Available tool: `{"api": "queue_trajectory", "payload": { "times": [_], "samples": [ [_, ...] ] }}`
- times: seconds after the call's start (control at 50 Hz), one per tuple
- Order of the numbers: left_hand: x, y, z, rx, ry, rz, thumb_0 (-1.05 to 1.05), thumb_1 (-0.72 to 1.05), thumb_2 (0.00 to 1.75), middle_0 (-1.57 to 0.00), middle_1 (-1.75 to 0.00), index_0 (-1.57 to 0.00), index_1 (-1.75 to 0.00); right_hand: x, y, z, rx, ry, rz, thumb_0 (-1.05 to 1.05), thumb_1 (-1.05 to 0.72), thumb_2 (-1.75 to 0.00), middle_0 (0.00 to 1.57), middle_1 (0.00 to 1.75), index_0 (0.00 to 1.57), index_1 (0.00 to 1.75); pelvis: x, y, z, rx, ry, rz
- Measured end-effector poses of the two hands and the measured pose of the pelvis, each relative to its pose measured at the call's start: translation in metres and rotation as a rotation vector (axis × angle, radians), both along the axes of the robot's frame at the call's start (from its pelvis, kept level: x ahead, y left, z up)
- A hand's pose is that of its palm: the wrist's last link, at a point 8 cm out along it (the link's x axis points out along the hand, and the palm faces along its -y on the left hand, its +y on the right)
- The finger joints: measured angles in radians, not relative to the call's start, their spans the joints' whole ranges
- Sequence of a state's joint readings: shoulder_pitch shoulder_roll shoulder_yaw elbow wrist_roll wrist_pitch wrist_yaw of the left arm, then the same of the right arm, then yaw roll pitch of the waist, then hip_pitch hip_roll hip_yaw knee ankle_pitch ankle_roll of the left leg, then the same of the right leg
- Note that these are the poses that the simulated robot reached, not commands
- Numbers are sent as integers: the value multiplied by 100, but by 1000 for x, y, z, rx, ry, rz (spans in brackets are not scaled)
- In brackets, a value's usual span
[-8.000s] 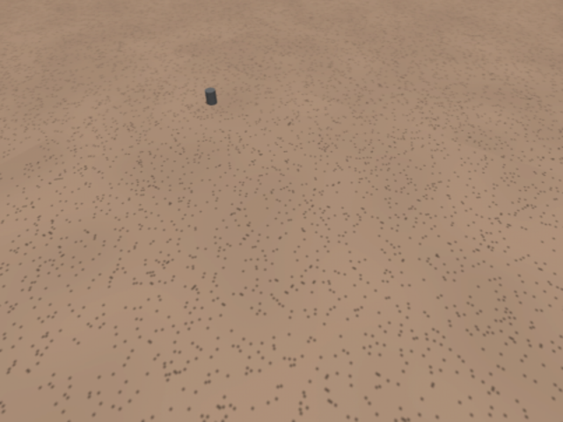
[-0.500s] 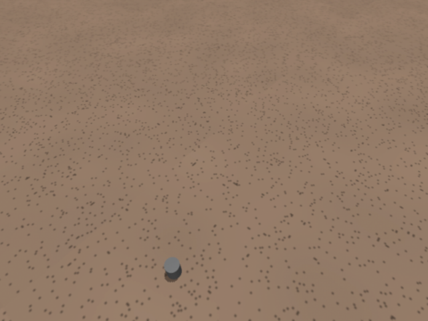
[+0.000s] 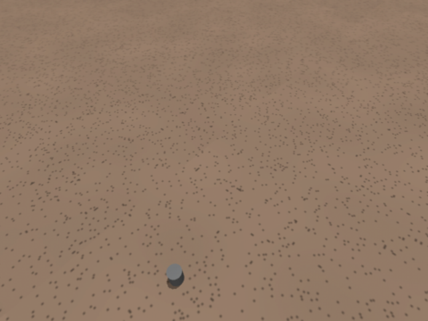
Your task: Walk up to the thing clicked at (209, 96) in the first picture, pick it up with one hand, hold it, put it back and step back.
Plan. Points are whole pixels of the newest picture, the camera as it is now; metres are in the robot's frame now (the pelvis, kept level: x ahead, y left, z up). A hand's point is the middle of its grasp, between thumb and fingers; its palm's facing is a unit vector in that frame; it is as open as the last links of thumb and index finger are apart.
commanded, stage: stand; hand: left
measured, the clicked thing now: (175, 275) +0.45 +0.21 -0.74
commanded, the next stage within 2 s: none
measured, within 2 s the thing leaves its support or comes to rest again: neither
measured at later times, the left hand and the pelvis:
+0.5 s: hand out of the picture +0.10 +0.25 -0.16, palm faces -0.02 -0.94 -0.34, open 7.4 cm; pelvis +0.01 +0.00 +0.00, yaw +0 degrees
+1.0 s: hand out of the picture +0.09 +0.25 -0.16, palm faces -0.02 -0.94 -0.34, open 7.4 cm; pelvis +0.02 -0.01 +0.00, yaw +0 degrees
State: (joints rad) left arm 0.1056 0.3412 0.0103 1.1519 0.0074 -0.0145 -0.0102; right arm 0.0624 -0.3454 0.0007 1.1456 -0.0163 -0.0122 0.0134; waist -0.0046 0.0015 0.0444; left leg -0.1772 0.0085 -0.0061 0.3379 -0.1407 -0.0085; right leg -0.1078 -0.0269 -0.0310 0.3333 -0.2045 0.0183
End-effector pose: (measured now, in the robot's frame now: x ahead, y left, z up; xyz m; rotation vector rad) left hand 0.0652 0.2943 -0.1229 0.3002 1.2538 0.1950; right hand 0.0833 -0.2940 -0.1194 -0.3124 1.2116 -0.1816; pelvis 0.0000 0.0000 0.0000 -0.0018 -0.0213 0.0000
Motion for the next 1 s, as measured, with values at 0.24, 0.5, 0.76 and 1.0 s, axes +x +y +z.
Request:
{"api": "queue_trajectory", "payload": {
  "times": [0.24,0.5,0.76,1.0],
  "samples": [
    [16,-1,3,10,-18,-4,1,90,90,-20,-30,-20,-30,6,-5,0,-6,7,-8,1,-91,-90,20,30,20,30,9,-3,1,0,-4,-1],
    [26,-4,4,8,-30,-11,1,90,90,-20,-30,-20,-30,7,-7,1,-7,8,-12,1,-91,-90,20,30,20,30,13,-5,1,1,-5,-2],
    [20,-4,3,13,2,-2,1,90,90,-20,-30,-20,-30,6,-8,-1,-5,29,-10,1,-91,-90,20,30,20,30,18,-6,1,3,-1,-2],
    [22,-4,4,16,-1,-2,1,90,90,-20,-30,-20,-30,13,-9,-1,-7,21,-4,1,-91,-90,20,30,20,30,20,-8,1,3,-1,-2]
  ]
}}
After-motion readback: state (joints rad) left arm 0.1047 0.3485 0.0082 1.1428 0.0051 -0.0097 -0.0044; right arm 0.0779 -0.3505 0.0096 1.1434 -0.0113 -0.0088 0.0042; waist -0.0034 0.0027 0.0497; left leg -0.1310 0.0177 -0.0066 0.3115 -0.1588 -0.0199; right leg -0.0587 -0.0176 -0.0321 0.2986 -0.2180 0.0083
